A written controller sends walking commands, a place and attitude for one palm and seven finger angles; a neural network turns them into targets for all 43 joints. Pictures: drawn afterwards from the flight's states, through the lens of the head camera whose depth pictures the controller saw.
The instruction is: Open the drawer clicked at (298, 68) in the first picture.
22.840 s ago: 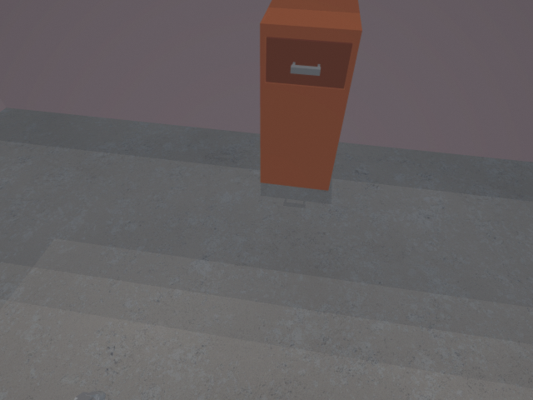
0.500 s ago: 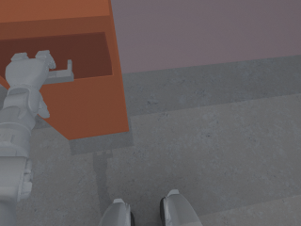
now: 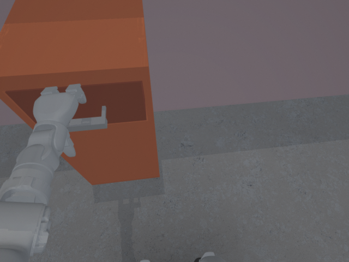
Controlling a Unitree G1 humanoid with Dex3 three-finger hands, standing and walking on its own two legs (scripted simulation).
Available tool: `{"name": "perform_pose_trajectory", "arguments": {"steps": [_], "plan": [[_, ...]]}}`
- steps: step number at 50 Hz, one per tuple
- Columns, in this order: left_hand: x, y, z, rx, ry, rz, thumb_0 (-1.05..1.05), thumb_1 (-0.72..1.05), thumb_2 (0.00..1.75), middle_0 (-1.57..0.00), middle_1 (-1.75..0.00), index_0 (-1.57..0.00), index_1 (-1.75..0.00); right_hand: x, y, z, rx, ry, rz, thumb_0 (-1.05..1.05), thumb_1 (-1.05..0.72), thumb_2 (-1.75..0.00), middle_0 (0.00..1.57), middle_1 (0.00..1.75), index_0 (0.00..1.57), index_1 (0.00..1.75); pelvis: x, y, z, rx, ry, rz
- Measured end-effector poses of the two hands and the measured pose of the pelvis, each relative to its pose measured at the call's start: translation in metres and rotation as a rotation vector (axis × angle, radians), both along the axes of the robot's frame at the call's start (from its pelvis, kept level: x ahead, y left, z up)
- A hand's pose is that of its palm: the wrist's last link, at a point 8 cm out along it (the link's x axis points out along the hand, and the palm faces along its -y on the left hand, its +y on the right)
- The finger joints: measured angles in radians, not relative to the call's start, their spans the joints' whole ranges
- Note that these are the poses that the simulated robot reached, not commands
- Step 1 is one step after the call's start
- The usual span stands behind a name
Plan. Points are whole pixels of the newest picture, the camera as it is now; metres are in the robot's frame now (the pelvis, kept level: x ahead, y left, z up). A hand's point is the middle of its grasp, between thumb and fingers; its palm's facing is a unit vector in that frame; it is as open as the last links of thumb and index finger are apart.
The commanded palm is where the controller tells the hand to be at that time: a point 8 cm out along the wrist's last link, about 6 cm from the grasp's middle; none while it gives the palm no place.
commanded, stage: lift the fingers back up to retry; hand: left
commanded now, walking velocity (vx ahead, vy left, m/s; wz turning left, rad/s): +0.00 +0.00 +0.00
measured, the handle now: (85, 117) +0.50 +0.25 -0.05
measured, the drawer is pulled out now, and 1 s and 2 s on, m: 0.00 0.00 0.00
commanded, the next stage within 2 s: re-aim the fingers above the handle in 0.04 s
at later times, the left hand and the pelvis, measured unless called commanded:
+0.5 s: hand (68, 126) +0.43 +0.26 +0.01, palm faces -0.07 -0.04 -1.00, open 13.9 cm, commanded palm +0.41 +0.26 +0.07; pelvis +0.00 -0.01 +0.00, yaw +1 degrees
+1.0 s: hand (65, 125) +0.43 +0.27 +0.01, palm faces -0.06 -0.02 -1.00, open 13.9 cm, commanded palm +0.41 +0.26 +0.07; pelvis -0.02 -0.02 -0.01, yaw +0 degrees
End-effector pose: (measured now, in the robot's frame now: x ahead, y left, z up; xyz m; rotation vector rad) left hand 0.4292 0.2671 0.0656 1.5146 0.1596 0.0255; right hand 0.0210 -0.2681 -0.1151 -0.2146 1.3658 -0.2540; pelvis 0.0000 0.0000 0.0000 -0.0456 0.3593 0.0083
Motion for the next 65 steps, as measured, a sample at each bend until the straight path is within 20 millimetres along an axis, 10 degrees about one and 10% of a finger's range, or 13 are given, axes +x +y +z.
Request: {"name": "perform_pose_trajectory", "arguments": {"steps": [15,45,65], "plan": [[-0.013,0.002,-0.002,0.025,-0.029,0.019,0.00,-0.49,0.30,-0.32,-1.20,-0.32,-1.20,0.029,-0.004,-0.005,0.016,-0.036,0.044,0.01,-0.90,-0.90,0.21,0.30,0.20,0.30,0.002,-0.008,0.000,0.009,-0.002,0.011],[-0.018,-0.004,0.003,0.036,-0.015,0.013,0.00,-0.49,0.30,-0.32,-1.20,-0.32,-1.20,-0.020,-0.023,-0.005,-0.018,0.005,-0.005,0.01,-0.90,-0.90,0.21,0.30,0.20,0.30,-0.018,-0.018,-0.004,0.022,-0.009,0.000],[-0.010,-0.023,-0.003,0.005,-0.055,-0.032,-0.01,-0.49,0.30,-0.32,-1.20,-0.32,-1.20,-0.017,-0.009,-0.005,-0.002,0.000,0.000,0.01,-0.90,-0.90,0.21,0.30,0.20,0.30,-0.014,-0.009,-0.005,0.014,-0.006,0.004]]}}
